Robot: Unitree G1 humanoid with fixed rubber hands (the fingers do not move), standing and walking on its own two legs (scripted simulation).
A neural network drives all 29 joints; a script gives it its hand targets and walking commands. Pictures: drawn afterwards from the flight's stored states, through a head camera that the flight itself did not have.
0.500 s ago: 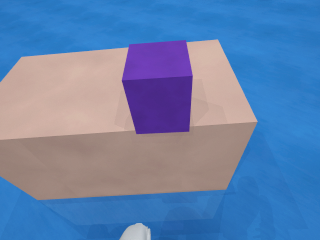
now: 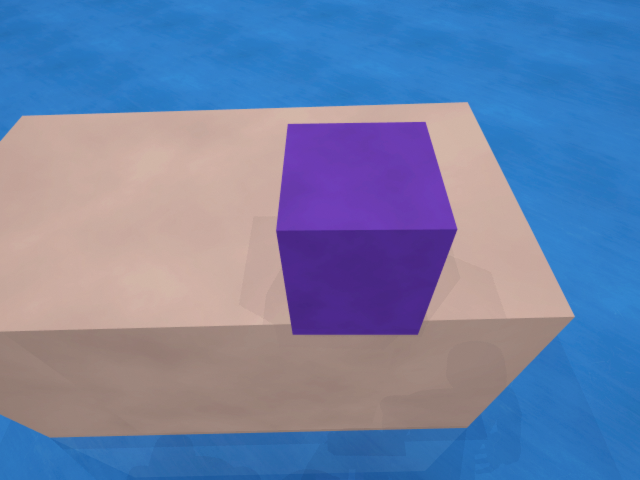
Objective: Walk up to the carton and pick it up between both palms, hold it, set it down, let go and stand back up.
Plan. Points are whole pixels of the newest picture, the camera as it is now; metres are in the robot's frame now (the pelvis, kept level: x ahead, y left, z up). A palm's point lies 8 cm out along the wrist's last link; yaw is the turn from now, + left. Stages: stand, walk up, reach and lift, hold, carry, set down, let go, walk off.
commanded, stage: walk up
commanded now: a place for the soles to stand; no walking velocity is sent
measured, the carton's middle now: (355, 233) +0.46 -0.03 +0.03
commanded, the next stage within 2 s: none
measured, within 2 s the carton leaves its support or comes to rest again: neither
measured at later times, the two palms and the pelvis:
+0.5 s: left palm out of the picture +0.09 +0.25 -0.11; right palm out of the picture +0.06 -0.22 -0.12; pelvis +0.03 +0.01 +0.02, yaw -3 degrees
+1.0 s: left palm out of the picture +0.06 +0.24 -0.12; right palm out of the picture -0.01 -0.25 -0.13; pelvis +0.03 -0.02 +0.01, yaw -6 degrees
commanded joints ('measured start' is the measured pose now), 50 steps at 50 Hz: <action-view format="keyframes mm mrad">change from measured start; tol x8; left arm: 1 20 171 25 -63 -3 -25 8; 21 -87 154 2 57 -6 -13 9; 38 -22 153 -11 146 -4 -15 15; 43 -58 136 16 80 57 10 -9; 50 126 183 44 123 17 -21 -7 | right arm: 1 31 -130 -27 -57 -4 -46 0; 38 18 -175 -15 106 9 -42 -2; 40 169 -253 -66 119 -33 -42 -13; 47 38 -247 -78 75 -47 -58 -22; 50 18 -127 -22 62 -16 -43 10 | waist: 1 -1 -75 -124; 16 3 30 -131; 37 -2 -20 -75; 43 -57 125 76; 47 15 174 33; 50 41 -147 36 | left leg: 1 138 36 -56 -132 377 85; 6 126 64 -41 -154 526 98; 11 123 59 -43 -214 392 93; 35 187 84 -23 -335 304 96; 38 182 78 -22 -352 222 89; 40 254 239 -245 -507 -229 199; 42 236 360 -350 -578 -276 280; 46 171 337 -243 -545 -95 260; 48 18 228 -64 -411 44 177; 50 -65 36 64 -228 -67 72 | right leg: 1 -3 -123 179 -250 560 -48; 6 143 -102 131 -195 676 -33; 12 75 -91 142 -242 482 -35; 35 85 -79 166 -326 402 -10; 38 43 -77 165 -341 332 -9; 40 -136 6 82 -163 -69 24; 43 -282 -92 111 13 -134 52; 46 -191 -125 116 -22 -74 76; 49 191 -38 62 -287 241 47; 50 142 -116 208 -396 164 11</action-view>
